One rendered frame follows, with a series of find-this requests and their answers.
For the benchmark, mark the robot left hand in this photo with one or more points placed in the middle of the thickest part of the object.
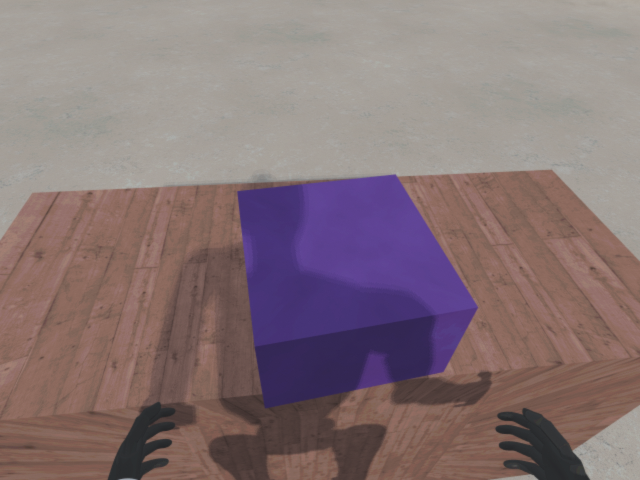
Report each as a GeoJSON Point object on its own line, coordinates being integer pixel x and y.
{"type": "Point", "coordinates": [128, 460]}

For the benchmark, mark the carton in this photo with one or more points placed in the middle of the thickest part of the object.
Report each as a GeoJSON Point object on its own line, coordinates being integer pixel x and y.
{"type": "Point", "coordinates": [348, 288]}

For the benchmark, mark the pedestal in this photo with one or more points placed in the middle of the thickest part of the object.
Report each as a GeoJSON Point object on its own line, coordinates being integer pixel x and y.
{"type": "Point", "coordinates": [113, 300]}

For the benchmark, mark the robot right hand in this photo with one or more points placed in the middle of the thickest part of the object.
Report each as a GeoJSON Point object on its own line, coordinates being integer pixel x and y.
{"type": "Point", "coordinates": [550, 450]}

